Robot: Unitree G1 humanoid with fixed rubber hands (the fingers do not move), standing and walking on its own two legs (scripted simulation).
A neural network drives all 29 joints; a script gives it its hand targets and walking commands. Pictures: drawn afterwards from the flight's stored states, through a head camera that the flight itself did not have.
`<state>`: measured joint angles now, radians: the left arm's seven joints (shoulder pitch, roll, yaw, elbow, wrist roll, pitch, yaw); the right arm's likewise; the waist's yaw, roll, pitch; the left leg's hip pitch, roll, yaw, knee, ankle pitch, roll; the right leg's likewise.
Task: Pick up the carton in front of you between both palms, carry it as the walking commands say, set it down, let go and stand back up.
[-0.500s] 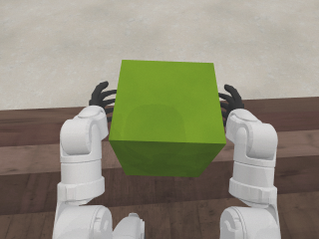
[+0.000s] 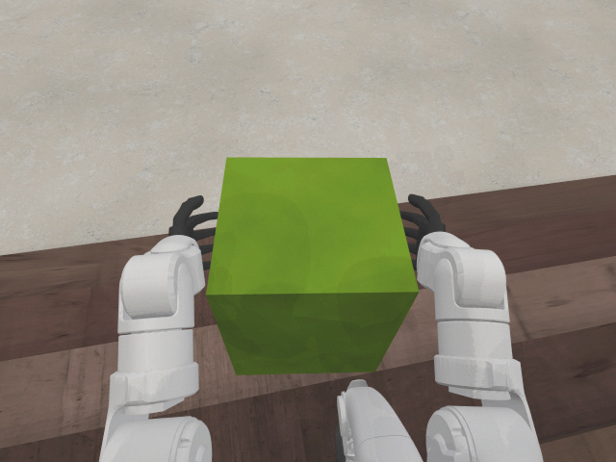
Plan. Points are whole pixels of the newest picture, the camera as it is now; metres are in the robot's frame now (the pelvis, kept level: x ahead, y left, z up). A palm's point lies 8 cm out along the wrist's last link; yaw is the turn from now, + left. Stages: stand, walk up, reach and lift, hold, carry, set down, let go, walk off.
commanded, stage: carry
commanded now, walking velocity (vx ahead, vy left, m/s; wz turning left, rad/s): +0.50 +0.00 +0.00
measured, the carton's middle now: (306, 273) +0.36 -0.02 -0.02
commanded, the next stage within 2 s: none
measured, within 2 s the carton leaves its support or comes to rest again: neither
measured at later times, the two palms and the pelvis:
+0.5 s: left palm (169, 127) +0.69 +0.21 -0.04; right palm (324, 120) +0.72 -0.09 -0.05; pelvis +0.36 +0.03 -0.14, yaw +1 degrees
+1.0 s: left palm (209, 69) +1.08 +0.18 -0.19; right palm (316, 68) +1.08 -0.12 -0.18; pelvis +0.74 +0.05 -0.30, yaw +1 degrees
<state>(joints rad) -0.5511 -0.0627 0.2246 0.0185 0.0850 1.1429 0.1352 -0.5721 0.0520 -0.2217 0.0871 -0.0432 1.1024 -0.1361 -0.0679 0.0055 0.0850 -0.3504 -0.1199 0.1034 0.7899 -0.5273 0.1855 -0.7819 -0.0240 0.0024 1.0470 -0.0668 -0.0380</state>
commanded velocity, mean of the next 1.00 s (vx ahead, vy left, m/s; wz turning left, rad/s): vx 0.50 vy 0.00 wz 0.00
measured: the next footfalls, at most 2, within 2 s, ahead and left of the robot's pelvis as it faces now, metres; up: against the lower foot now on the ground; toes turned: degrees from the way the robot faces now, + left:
right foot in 0.18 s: +0.28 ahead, -0.02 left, -0.11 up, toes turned +1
left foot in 0.58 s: +0.56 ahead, +0.12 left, -0.23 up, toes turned +3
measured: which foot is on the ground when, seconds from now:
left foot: down 0.00-0.18, up 0.20-0.56, down 0.58-1.00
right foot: up 0.00-0.16, down 0.18-0.60, up 0.62-0.96, down 0.98-1.00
